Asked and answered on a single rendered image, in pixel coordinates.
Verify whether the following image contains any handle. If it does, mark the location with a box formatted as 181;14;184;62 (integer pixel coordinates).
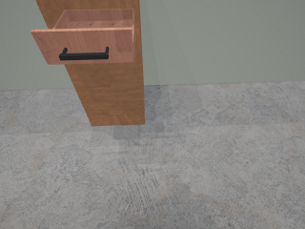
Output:
58;47;109;61

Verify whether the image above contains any cabinet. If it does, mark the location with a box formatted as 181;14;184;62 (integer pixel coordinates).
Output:
35;0;145;127

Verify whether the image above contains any drawer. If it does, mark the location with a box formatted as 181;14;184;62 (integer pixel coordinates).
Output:
30;9;135;65

